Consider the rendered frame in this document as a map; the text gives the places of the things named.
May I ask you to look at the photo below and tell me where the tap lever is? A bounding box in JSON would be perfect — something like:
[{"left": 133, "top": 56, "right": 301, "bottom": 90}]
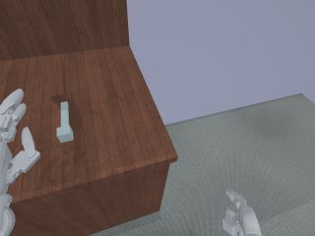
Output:
[{"left": 56, "top": 101, "right": 74, "bottom": 143}]

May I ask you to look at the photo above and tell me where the right robot hand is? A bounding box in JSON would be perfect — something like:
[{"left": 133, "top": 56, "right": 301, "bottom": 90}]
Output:
[{"left": 222, "top": 189, "right": 262, "bottom": 236}]

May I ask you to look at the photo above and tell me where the left robot hand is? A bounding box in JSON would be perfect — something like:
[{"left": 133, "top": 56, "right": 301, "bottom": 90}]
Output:
[{"left": 0, "top": 88, "right": 40, "bottom": 194}]

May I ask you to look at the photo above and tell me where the robot left forearm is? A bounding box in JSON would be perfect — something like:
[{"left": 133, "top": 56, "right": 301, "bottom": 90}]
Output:
[{"left": 0, "top": 193, "right": 16, "bottom": 236}]

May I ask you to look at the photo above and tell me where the counter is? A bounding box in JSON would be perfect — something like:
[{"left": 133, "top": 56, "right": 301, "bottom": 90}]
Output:
[{"left": 0, "top": 0, "right": 178, "bottom": 236}]

